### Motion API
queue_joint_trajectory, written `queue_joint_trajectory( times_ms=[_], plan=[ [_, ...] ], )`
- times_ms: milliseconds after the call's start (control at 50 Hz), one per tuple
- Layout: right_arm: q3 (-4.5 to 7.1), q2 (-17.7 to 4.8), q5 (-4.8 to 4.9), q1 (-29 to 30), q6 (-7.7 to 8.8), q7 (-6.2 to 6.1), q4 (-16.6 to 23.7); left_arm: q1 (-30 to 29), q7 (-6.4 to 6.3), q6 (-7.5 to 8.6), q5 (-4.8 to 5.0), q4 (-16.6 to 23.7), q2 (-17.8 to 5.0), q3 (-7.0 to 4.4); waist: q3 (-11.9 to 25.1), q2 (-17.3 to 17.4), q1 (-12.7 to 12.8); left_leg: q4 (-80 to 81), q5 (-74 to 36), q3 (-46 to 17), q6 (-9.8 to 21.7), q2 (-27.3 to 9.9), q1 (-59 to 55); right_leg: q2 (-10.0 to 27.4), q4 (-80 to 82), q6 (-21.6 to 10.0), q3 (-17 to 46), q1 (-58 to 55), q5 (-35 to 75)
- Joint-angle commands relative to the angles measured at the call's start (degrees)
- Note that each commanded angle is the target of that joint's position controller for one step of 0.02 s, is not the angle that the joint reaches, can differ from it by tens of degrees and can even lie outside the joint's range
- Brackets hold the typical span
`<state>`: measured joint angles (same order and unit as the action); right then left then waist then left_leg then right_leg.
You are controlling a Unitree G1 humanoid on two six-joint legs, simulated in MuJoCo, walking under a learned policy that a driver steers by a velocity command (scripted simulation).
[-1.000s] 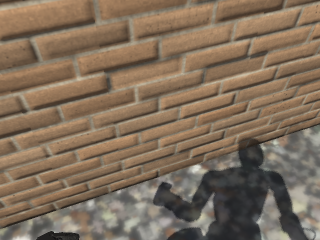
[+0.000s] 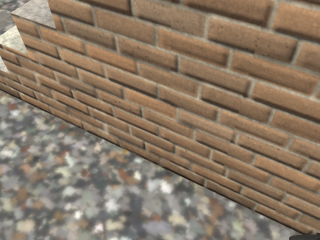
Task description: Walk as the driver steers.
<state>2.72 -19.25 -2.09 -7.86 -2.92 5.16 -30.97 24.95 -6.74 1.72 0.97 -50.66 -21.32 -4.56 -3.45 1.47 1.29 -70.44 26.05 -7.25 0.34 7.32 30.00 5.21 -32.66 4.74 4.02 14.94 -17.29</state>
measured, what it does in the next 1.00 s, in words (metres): steps on the spot, turning right: left foot, then right foot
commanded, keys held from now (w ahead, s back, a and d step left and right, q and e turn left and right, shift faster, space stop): w+e+shift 0.88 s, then w+shift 0.08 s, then w+q+shift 0.04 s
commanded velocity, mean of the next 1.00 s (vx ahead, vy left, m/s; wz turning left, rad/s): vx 0.05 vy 0.06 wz -0.76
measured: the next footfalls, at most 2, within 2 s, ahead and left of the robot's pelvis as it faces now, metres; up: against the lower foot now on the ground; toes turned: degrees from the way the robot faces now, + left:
left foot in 0.14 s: +0.08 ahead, +0.21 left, +0.00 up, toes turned -10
right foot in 0.74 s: +0.03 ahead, -0.04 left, +0.00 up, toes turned -40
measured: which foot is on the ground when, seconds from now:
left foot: up 0.00-0.12, down 0.14-0.74, up 0.76-1.00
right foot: down 0.00-0.12, up 0.14-0.72, down 0.74-1.00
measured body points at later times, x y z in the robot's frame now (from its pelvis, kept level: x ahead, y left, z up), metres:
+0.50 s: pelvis +0.05 +0.14 +0.01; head +0.10 +0.11 +0.46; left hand +0.34 +0.32 -0.06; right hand +0.10 -0.19 -0.08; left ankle +0.04 +0.22 -0.73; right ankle +0.03 +0.01 -0.68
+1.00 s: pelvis +0.05 +0.08 +0.01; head +0.08 +0.03 +0.45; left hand +0.38 +0.18 -0.06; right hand -0.05 -0.25 -0.09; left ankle +0.19 +0.14 -0.72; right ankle +0.00 -0.01 -0.73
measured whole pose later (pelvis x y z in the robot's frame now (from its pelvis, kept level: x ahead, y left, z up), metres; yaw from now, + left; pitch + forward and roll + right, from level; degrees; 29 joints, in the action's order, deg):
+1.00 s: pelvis +0.05 +0.08 +0.01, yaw -48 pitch +0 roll +1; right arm 4.3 -21.0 1.4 -6.8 1.8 -5.2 -40.2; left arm 9.2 3.8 -2.1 -0.8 -33.6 -21.3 -5.5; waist -7.2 2.2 3.2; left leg -34.1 14.1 -2.6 -1.6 -1.2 20.7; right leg -4.8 -30.2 -4.2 5.9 17.7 -12.2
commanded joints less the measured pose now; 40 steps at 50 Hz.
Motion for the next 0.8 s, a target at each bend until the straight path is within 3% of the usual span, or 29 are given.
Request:
queue_joint_trajectory(
  times_ms=[20,60,80,100,120,140,160,180,200,220,260,320,340,360,400,440,540,580,640,660,700,720,740,760,780,800],
  plan=[
    [1.19,-5.52,-1.79,-4.16,0.02,-1.06,4.67,-10.92,0.51,0.39,0.35,8.01,-14.57,-3.24,-5.34,-12.80,-7.62,6.98,-0.29,-0.74,-2.75,-7.35,-3.69,9.64,20.81,-7.77,15.98,9.68,-6.57],
    [-0.05,-0.31,-0.53,-4.74,0.69,-1.13,5.17,-9.71,0.78,-0.75,-0.18,10.23,-17.17,-5.07,-4.84,-15.77,-6.73,25.87,3.70,3.92,-1.73,-5.12,-20.62,5.96,22.09,-5.48,8.61,15.55,3.20],
    [0.39,0.49,0.05,-8.91,0.89,-1.39,3.50,-9.34,0.83,-1.16,0.01,11.21,-16.17,-5.27,-3.73,-16.06,-7.89,33.48,-3.96,5.59,-1.09,-4.77,-27.39,5.76,20.97,-5.19,8.67,15.28,5.98],
    [1.41,-0.25,0.94,-14.31,0.78,-1.82,0.93,-9.16,0.92,-1.25,0.26,12.08,-13.57,-4.69,-2.30,-14.82,-9.51,39.73,-10.54,6.36,-0.14,-5.10,-32.48,5.44,17.18,-4.97,8.92,14.83,7.28],
    [2.30,-1.58,1.53,-16.83,0.85,-2.09,-0.74,-7.49,1.23,-1.24,0.46,12.13,-8.46,-3.29,-0.97,-6.86,-9.79,48.01,-10.05,3.37,1.31,-6.46,-33.63,0.85,3.90,-4.07,5.15,13.81,-1.09],
    [2.44,-5.76,0.25,-16.01,1.08,-1.64,-0.10,-3.37,1.61,-1.85,-1.79,13.03,-2.23,-1.56,3.69,9.36,-5.47,46.16,-28.24,-1.17,2.81,-13.28,-38.01,-4.98,-11.84,-3.31,1.18,19.17,-19.37],
    [4.02,-13.52,-1.45,-15.25,1.38,-1.33,1.89,-0.03,1.17,-2.06,-2.08,14.84,-0.35,-0.65,6.99,23.37,-2.79,52.08,-34.65,-16.42,10.19,-24.14,-30.96,-9.23,-27.11,-1.82,-2.10,25.52,-23.44],
    [3.92,-11.97,-2.46,-11.17,1.86,-1.19,3.33,-0.84,0.97,-2.10,-0.39,15.24,-3.43,-0.87,7.20,24.57,-2.01,57.00,-27.70,-19.36,13.76,-23.52,-23.95,-5.39,-38.33,-2.14,-1.86,23.54,-23.80],
    [2.92,-7.11,-1.82,-6.75,1.69,-1.80,3.23,-2.26,0.64,-2.39,0.37,14.36,-5.79,-1.90,2.87,16.06,-0.04,56.50,-20.94,-13.95,12.76,-22.23,-21.02,-3.89,-42.24,-1.90,-2.10,25.21,-19.64],
    [2.11,-4.04,-1.14,-3.30,1.51,-2.51,3.11,-2.78,0.22,-3.18,-0.12,12.66,-6.53,-2.30,1.21,8.81,1.40,54.83,-24.18,-7.68,11.13,-20.20,-19.55,-3.34,-43.91,-0.92,-2.52,24.61,-15.67],
    [1.65,-2.46,-0.99,0.53,2.04,-3.76,2.66,-2.04,0.17,-4.03,-0.94,11.72,-6.14,-2.42,1.98,5.45,3.44,50.50,-44.38,1.94,10.93,-18.91,-19.92,-2.25,-43.45,0.72,-3.17,20.75,-8.68],
    [2.04,-2.48,0.11,-0.65,2.81,-5.63,1.70,-6.97,1.86,-3.39,-0.86,15.10,-2.04,-0.24,4.01,3.92,1.09,49.80,-48.91,3.47,11.59,-21.26,-27.75,0.25,-29.30,0.16,-3.41,20.36,-5.60],
    [3.23,-4.72,2.46,-1.51,4.13,-6.84,1.24,-14.67,3.70,-4.33,-0.59,18.07,-3.60,-0.13,3.85,-0.73,-1.98,49.13,-63.65,-4.96,10.25,-30.60,-35.17,0.84,-28.46,0.33,1.67,26.76,-4.50],
    [4.01,-6.75,2.18,-2.27,4.16,-7.73,0.11,-13.71,4.82,-5.06,-0.40,18.96,-3.89,-0.17,7.36,-1.51,-0.92,48.80,-65.14,-5.28,10.08,-33.42,-40.66,1.65,-28.01,0.07,4.36,28.05,-4.99],
    [4.51,-7.01,1.13,0.37,4.07,-7.68,0.07,-13.66,6.22,-6.00,0.18,19.78,-4.45,-0.38,8.39,0.83,-0.54,49.94,-61.09,-0.18,11.02,-32.22,-41.72,2.12,-26.60,0.60,2.02,27.00,-4.71],
    [4.39,-6.48,1.00,1.90,3.70,-7.41,-0.22,-17.48,7.17,-6.19,0.13,20.84,-3.85,-0.20,6.32,1.79,-1.86,51.21,-56.74,5.47,11.69,-28.74,-38.42,1.68,-23.73,1.35,-2.09,24.22,-3.97],
    [5.26,-9.43,1.35,1.76,3.25,-6.62,-3.05,-23.78,8.98,-6.47,0.23,23.87,-1.53,1.00,4.68,3.12,-3.61,51.26,-57.20,14.50,10.89,-25.71,-37.65,1.57,-14.75,1.32,-6.96,20.02,-2.40],
    [5.79,-10.81,1.72,2.96,2.86,-6.02,-3.57,-24.00,9.29,-6.10,0.58,24.09,-2.37,0.37,5.36,3.77,-3.18,50.21,-58.28,17.28,10.13,-25.54,-36.99,1.20,-12.01,0.58,-8.88,16.85,-1.17],
    [5.72,-10.57,2.53,4.36,1.93,-5.59,-3.83,-25.11,9.19,-6.06,1.10,24.20,-2.89,-0.30,6.00,5.76,-2.41,48.37,-58.81,19.50,9.21,-26.48,-37.99,0.55,-8.22,-1.29,-10.81,14.17,-2.30],
    [5.57,-10.62,2.09,4.68,1.34,-5.60,-3.90,-24.27,9.36,-5.67,0.82,23.91,-3.59,-0.69,6.87,6.36,-1.63,47.40,-59.07,20.51,8.30,-26.26,-37.93,0.06,-6.03,-2.11,-11.33,11.54,-3.02],
    [5.70,-10.58,3.24,5.12,0.84,-5.90,-4.12,-20.42,9.12,-5.20,0.58,22.28,-4.72,-1.81,8.84,7.38,0.91,41.16,-62.89,22.39,6.53,-25.44,-36.12,-2.62,-0.86,-4.71,-12.65,4.44,-1.81],
    [5.48,-9.91,3.78,5.97,0.66,-6.07,-4.28,-15.47,8.44,-4.81,0.54,20.53,-6.07,-2.87,10.02,6.31,4.21,34.94,-61.49,23.78,4.77,-23.72,-33.08,-4.51,4.56,-7.03,-12.61,-2.05,2.20],
    [4.84,-7.58,3.73,4.52,1.16,-5.82,-4.07,-9.89,7.27,-4.27,0.34,18.64,-9.36,-4.51,10.39,1.06,6.39,24.96,-46.50,23.79,1.74,-20.33,-22.84,-4.08,8.97,-10.68,-6.83,-12.86,17.40],
    [3.62,-3.16,0.53,7.76,2.34,-6.29,0.98,-8.41,6.31,-3.83,-0.33,18.34,-17.87,-6.80,10.32,-13.92,4.26,10.87,-0.82,23.22,-3.68,-11.65,2.55,9.08,6.89,-19.20,17.80,-27.79,47.27],
    [2.38,-1.84,-1.06,11.68,3.95,-6.52,3.05,-9.72,6.65,-2.36,-3.15,19.38,-18.52,-6.82,20.04,-11.09,4.16,-0.37,16.38,7.73,-5.88,-6.97,9.03,15.97,10.48,-27.65,32.78,-30.82,43.14],
    [2.73,-4.92,0.34,11.24,4.69,-6.07,2.62,-12.36,6.77,-0.76,-2.18,19.81,-15.92,-6.26,18.88,-6.86,3.20,-0.53,13.71,0.56,-5.34,-8.43,12.48,16.57,13.13,-27.22,29.53,-30.10,35.90]
  ],
)
Velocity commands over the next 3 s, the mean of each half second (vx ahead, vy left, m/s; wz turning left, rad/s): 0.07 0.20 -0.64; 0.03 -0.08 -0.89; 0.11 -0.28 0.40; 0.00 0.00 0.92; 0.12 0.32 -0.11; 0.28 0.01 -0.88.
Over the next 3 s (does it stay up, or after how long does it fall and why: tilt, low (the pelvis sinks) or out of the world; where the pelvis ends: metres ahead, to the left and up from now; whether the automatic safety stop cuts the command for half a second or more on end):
stays up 0.07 0.13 0.02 its command is cut before an obstacle from the start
